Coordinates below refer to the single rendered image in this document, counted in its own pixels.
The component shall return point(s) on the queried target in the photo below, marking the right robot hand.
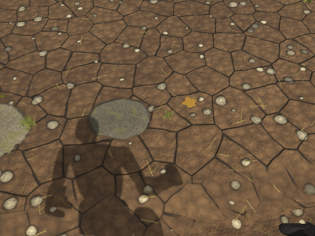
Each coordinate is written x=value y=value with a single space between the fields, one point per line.
x=297 y=229

